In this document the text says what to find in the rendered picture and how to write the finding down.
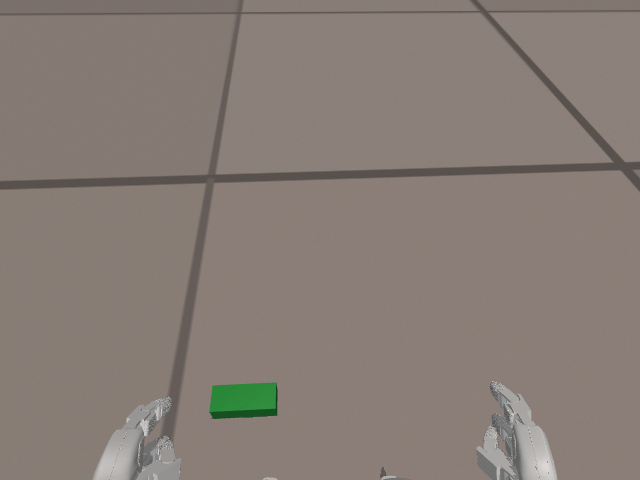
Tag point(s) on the carton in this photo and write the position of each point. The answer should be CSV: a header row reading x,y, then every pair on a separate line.
x,y
243,400

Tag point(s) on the right robot hand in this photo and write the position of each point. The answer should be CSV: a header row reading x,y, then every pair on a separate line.
x,y
530,457

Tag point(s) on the left robot hand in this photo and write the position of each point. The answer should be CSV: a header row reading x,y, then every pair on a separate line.
x,y
126,458

